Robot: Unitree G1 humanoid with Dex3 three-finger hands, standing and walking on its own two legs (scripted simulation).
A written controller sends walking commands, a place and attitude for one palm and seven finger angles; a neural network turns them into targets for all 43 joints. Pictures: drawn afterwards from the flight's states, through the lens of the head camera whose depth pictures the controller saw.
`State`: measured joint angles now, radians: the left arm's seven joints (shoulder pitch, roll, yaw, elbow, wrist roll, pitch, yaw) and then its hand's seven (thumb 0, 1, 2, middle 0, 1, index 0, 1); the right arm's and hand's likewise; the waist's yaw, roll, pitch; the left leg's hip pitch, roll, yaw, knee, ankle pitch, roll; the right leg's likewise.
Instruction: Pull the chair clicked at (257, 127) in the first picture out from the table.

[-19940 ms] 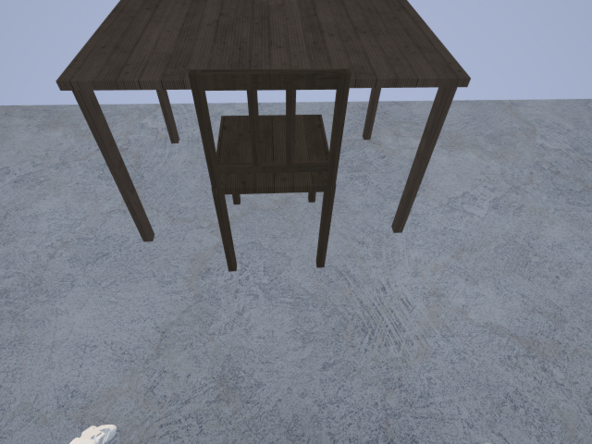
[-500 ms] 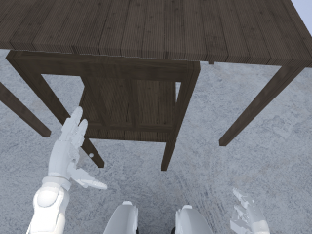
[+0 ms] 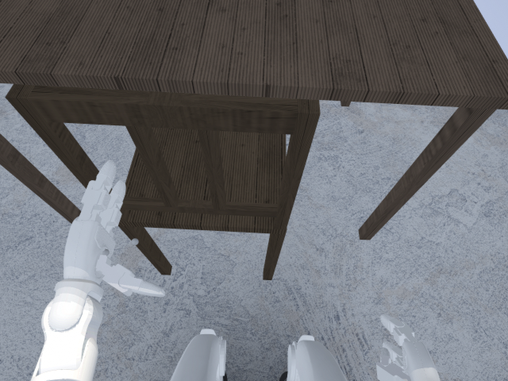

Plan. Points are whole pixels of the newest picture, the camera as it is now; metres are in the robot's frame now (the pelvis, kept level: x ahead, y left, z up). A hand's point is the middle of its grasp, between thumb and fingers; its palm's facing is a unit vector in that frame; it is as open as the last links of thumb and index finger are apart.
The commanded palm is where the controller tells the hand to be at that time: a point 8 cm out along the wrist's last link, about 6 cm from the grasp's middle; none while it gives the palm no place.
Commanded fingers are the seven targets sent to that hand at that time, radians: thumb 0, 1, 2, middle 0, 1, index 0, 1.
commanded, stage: aim the fingers beside a spindle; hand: left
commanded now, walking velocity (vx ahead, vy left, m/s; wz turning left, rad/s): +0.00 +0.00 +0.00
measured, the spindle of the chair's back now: (157, 169) +0.45 +0.19 +0.01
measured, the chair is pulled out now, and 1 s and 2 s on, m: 0.00 0.00 0.00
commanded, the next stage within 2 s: none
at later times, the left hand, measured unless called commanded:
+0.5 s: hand (148, 256) +0.30 +0.18 +0.00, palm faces -0.03 -1.00 +0.00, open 16.9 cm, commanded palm +0.29 +0.23 +0.03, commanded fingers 0.00 -0.50 0.30 -0.06 -0.08 -0.06 -0.08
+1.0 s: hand (132, 241) +0.31 +0.19 +0.04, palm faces +0.02 -1.00 -0.08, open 16.9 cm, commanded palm +0.28 +0.23 +0.02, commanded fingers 0.00 -0.50 0.30 -0.06 -0.08 -0.06 -0.08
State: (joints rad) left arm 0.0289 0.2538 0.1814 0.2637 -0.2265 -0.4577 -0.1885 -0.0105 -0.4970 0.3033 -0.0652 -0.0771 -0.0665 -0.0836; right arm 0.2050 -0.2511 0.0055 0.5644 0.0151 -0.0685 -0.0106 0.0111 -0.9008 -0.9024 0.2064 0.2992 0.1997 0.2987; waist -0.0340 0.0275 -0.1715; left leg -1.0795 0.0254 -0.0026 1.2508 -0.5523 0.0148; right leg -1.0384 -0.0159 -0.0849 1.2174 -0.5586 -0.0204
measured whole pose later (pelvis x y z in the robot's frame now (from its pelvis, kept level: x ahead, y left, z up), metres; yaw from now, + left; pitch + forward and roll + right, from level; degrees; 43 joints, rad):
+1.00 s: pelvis +0.00 +0.01 +0.00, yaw +0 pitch +22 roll -2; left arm 0.05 0.25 0.15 0.22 -0.20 -0.49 -0.15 -0.01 -0.50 0.30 -0.07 -0.08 -0.07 -0.08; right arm 0.20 -0.25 0.01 0.57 0.01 -0.07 -0.01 0.01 -0.90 -0.90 0.21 0.30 0.20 0.30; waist -0.03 0.03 -0.18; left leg -1.08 0.02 0.00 1.25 -0.55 0.02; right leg -1.04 -0.02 -0.08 1.21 -0.56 -0.01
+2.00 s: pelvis +0.00 +0.00 +0.00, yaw +0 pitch +22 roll -2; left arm 0.02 0.26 0.18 0.28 -0.21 -0.49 -0.16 -0.01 -0.50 0.30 -0.07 -0.08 -0.07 -0.08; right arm 0.19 -0.25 0.02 0.58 0.02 -0.07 -0.01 0.01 -0.90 -0.90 0.21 0.30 0.20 0.30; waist -0.03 0.02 -0.18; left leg -1.09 0.02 -0.01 1.25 -0.56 0.02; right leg -1.04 -0.02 -0.09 1.22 -0.56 -0.02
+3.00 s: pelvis +0.00 +0.00 -0.01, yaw +0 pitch +23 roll -2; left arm -0.11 0.26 0.17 0.38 -0.19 -0.47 -0.14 -0.01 -0.50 0.30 -0.07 -0.08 -0.07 -0.08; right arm 0.18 -0.26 0.01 0.59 0.01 -0.06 -0.01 0.01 -0.90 -0.90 0.21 0.30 0.20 0.30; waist -0.05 0.02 -0.18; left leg -1.15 0.02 -0.02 1.31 -0.57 0.01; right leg -1.10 -0.02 -0.09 1.27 -0.58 -0.02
